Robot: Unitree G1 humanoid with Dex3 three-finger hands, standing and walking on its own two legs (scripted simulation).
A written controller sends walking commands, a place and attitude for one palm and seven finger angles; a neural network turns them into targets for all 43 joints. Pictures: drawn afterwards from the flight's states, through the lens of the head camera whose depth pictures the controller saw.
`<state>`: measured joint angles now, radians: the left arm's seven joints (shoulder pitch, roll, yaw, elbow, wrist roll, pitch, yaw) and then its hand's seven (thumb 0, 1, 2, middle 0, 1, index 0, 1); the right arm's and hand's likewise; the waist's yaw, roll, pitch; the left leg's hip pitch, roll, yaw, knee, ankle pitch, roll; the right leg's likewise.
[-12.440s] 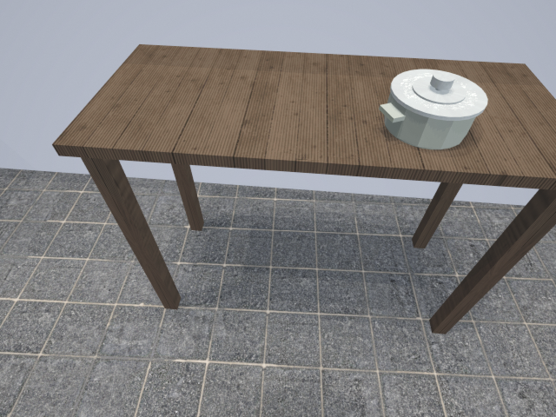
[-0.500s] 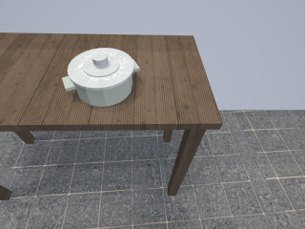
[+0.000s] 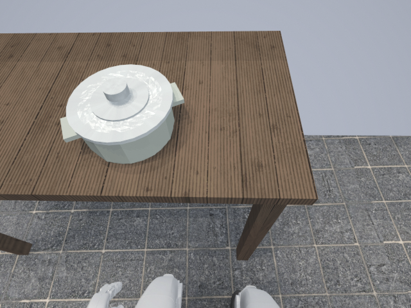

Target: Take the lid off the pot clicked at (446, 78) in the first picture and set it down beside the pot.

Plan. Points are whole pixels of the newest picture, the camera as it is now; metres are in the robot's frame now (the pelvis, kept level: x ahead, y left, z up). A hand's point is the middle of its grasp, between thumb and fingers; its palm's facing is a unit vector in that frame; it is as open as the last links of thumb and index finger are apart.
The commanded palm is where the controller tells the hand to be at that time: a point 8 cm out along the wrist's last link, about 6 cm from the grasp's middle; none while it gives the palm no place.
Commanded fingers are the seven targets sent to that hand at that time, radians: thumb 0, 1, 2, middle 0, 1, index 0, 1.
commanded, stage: come to a stop and stand still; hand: left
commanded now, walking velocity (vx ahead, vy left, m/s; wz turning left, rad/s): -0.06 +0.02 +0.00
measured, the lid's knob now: (115, 89) +0.44 +0.17 +0.16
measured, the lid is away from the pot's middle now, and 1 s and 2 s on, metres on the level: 0.00 0.00 0.00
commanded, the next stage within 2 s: look again from close up in 0.66 s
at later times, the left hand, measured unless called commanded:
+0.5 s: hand out of the picture +0.00 +0.23 -0.16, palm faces +0.03 -0.96 -0.29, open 7.4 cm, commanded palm none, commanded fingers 0.00 0.90 0.90 -0.20 -0.30 -0.20 -0.30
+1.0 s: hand out of the picture +0.03 +0.24 -0.16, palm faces -0.03 -0.96 -0.26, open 7.4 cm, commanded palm none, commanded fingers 0.00 0.90 0.90 -0.20 -0.30 -0.20 -0.30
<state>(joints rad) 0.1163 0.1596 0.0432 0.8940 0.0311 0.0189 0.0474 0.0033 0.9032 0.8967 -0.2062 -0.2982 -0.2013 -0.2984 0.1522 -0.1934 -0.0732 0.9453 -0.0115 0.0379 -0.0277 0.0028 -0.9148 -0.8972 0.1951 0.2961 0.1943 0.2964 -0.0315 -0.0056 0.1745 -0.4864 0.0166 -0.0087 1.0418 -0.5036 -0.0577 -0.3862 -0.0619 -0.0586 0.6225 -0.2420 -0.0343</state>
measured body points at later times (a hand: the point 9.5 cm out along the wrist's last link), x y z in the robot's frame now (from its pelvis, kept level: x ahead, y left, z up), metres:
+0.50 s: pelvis -0.02 +0.03 +0.00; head +0.02 +0.01 +0.45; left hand +0.00 +0.28 -0.13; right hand +0.07 -0.19 -0.16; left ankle +0.02 +0.16 -0.72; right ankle -0.05 -0.08 -0.73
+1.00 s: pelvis -0.03 +0.05 +0.00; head -0.03 +0.03 +0.45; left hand +0.03 +0.29 -0.14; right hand -0.01 -0.18 -0.16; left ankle +0.00 +0.17 -0.73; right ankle -0.05 -0.08 -0.73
